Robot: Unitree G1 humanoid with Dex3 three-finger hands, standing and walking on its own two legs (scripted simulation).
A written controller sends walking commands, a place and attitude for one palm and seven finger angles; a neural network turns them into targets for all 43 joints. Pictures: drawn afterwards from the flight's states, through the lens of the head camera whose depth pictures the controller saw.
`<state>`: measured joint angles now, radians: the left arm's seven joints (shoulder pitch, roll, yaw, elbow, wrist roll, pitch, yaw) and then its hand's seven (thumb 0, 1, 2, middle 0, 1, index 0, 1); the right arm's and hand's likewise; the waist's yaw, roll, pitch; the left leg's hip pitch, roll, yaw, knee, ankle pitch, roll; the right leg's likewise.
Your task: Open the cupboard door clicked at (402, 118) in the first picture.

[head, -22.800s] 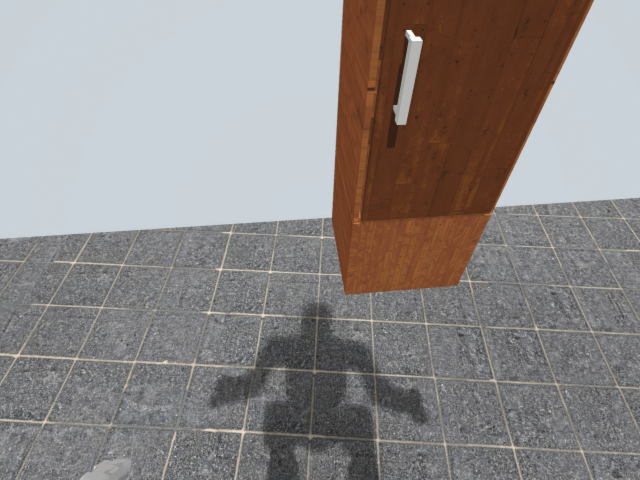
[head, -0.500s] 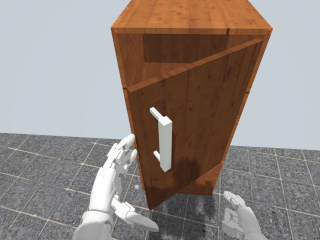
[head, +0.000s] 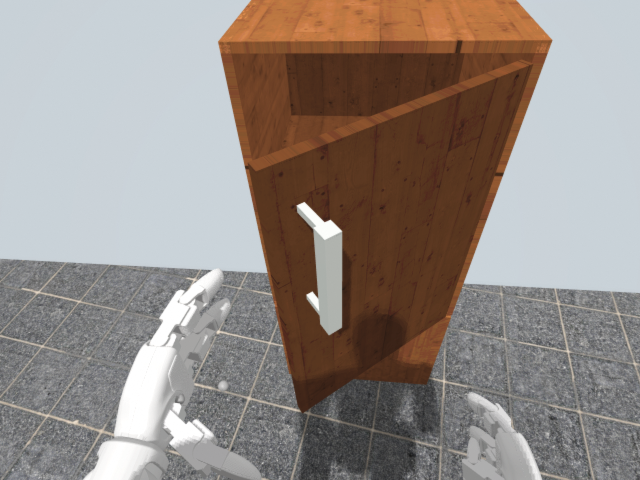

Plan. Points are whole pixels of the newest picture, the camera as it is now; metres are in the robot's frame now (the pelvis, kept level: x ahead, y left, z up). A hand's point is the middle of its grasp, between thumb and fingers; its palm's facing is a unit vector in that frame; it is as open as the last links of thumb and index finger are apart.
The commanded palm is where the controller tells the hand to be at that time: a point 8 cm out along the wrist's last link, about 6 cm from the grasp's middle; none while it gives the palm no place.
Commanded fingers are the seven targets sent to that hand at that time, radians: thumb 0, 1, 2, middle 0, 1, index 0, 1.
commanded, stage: draw the hand back to the body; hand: left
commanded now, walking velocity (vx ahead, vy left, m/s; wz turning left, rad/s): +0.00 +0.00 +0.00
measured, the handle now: (319, 272) +0.33 +0.03 +0.12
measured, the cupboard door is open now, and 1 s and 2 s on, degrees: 39 39 39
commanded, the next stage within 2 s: step back with the hand held close in 1.38 s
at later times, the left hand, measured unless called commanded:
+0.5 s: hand (113, 382) +0.17 +0.20 +0.15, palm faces +0.20 -0.94 -0.26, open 14.9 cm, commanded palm +0.14 +0.25 +0.17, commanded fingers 0.00 0.06 0.54 -0.17 -0.30 -0.17 -0.30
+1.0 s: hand (24, 333) +0.20 +0.29 +0.18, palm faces +0.41 -0.82 -0.40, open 9.1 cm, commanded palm +0.15 +0.33 +0.20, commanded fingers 0.00 0.90 0.90 -0.20 -0.30 -0.20 -0.30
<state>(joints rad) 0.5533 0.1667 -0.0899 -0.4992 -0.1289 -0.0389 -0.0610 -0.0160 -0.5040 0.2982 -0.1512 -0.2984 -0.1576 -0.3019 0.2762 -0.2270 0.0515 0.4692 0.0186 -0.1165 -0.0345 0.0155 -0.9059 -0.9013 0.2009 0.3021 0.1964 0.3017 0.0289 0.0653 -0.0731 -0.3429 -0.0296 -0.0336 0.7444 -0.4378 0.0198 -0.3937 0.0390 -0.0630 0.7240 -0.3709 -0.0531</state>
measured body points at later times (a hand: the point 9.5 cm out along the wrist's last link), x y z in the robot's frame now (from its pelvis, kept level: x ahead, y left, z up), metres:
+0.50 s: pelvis -0.01 +0.02 +0.02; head -0.03 +0.01 +0.46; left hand +0.16 +0.25 +0.17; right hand +0.19 -0.18 -0.04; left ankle -0.03 +0.11 -0.71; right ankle +0.01 -0.08 -0.71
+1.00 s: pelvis +0.01 +0.03 +0.03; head -0.01 +0.02 +0.48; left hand +0.17 +0.33 +0.20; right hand +0.19 -0.19 -0.05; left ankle -0.03 +0.11 -0.71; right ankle +0.01 -0.08 -0.71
